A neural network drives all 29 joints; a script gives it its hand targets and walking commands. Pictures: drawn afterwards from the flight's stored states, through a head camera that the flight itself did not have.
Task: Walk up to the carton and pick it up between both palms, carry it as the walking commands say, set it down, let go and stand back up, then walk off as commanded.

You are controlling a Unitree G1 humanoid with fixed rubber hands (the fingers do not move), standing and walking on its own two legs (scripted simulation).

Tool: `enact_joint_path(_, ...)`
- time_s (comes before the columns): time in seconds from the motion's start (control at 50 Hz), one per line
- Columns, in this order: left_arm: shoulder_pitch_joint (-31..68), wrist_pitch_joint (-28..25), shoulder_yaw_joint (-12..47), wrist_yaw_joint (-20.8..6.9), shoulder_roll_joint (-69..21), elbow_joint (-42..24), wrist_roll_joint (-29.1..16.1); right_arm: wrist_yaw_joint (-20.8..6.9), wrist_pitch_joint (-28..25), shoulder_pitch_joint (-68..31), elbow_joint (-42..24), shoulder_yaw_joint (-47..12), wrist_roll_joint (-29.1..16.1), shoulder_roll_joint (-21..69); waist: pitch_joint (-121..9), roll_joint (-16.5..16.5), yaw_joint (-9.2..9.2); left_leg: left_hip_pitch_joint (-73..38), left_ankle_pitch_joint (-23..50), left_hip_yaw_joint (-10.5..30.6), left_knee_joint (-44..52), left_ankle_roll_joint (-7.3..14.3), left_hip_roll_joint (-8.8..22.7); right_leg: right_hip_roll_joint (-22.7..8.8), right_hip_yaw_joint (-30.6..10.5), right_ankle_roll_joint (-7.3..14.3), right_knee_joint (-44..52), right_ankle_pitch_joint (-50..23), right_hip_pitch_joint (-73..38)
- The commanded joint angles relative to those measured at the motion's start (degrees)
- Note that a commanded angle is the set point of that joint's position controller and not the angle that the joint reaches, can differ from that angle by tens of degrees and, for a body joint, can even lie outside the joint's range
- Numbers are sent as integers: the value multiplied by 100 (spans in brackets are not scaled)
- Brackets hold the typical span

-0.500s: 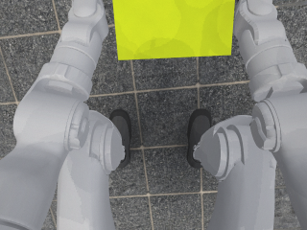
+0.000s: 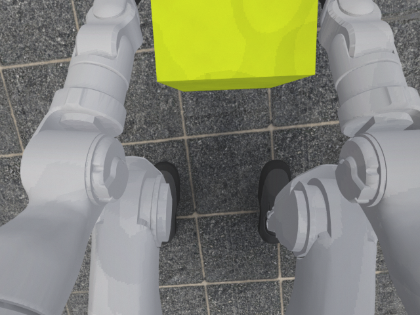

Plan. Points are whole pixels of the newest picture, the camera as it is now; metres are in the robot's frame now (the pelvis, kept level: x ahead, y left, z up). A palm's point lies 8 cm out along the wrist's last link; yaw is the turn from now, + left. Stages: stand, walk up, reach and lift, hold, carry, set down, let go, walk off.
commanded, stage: reach and lift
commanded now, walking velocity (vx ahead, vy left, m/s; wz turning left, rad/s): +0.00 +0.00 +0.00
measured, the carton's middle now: (228, 14) +0.54 -0.01 -0.23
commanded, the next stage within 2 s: none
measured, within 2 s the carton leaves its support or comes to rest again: leaves its support in 0.06 s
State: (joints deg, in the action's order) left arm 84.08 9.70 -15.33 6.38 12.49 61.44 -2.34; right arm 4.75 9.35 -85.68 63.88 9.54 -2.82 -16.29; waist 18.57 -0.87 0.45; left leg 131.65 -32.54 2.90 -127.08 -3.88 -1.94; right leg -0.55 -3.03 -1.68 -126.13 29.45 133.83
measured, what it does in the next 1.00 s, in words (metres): rises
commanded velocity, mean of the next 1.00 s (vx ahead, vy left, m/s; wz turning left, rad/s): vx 0.00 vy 0.00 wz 0.00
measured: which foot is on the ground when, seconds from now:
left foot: down 0.00-1.00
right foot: down 0.00-1.00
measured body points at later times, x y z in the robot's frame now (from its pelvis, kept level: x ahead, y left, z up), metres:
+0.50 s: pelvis +0.01 +0.01 +0.03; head +0.35 -0.01 +0.32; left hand +0.55 +0.14 -0.10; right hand +0.56 -0.15 -0.11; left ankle +0.11 +0.14 -0.32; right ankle +0.12 -0.13 -0.32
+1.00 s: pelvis +0.02 +0.00 +0.07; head +0.34 -0.02 +0.38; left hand +0.55 +0.14 -0.04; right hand +0.55 -0.15 -0.05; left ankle +0.11 +0.14 -0.32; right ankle +0.12 -0.13 -0.32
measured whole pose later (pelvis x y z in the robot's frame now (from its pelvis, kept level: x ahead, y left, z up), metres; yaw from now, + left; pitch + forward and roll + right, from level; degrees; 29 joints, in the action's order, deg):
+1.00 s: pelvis +0.02 +0.00 +0.07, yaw -1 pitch +46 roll +1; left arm 67.0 18.5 -27.0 7.1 0.6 36.6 8.4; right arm 4.6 18.6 -69.9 43.2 19.4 7.5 -5.4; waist 0.3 -0.7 0.8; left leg 126.5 -33.3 3.2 -114.3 -4.0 -2.3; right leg 1.1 -3.7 -2.7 -113.1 29.9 128.7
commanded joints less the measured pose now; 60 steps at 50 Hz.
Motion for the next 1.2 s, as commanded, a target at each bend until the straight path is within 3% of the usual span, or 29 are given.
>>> enact_joint_path(0.0, 2910, -139, 1693, -1587, -5814, -1215, -425, -1564, -83, -2712, -1127, -1418, -386, 5851, -6870, 150, 51, -3022, 1644, -926, 991, 210, -623, 699, 786, 119, 858, -1517, -3679)
enact_joint_path(0.14, 2920, 19, 1941, -1558, -6245, -1791, -515, -1542, 9, -2740, -1702, -1605, -484, 6150, -8143, 249, 6, -3360, 2162, -966, 1043, 169, -660, 720, 871, 88, 895, -2114, -4156)
enact_joint_path(0.32, 2840, 293, 1813, -1568, -6302, -1855, -31, -1522, 224, -2675, -1774, -1428, -27, 6247, -7991, 210, -8, -3185, 1742, -946, 1389, 181, -723, 759, 890, 73, 1196, -1626, -3884)
enact_joint_path(0.54, 2877, 592, 1908, -1540, -6509, -2133, 107, -1471, 490, -2802, -2007, -1428, 99, 6364, -8453, 161, -47, -3572, 1497, -937, 1757, 159, -750, 816, 931, 73, 1556, -1347, -4142)
enact_joint_path(0.68, 2413, 730, 1777, -1616, -6682, -2030, 313, -1501, 617, -2376, -1927, -1290, 331, 6498, -8273, 124, -54, -3457, 1601, -928, 1953, 143, -769, 856, 901, 80, 1767, -1497, -4134)
enact_joint_path(0.92, 2222, 809, 2118, -1607, -6881, -2527, 208, -1399, 713, -2245, -2500, -1705, 251, 6842, -9169, 235, 48, -3811, 2025, -920, 2227, 116, -798, 954, 833, 39, 2037, -2052, -4921)
enact_joint_path(1.18, 1837, 985, 1726, -1682, -7061, -2165, 516, -1392, 883, -1869, -2279, -1386, 568, 7036, -8651, 291, 67, -3879, 1602, -896, 2804, 128, -828, 980, 793, 26, 2663, -1575, -4912)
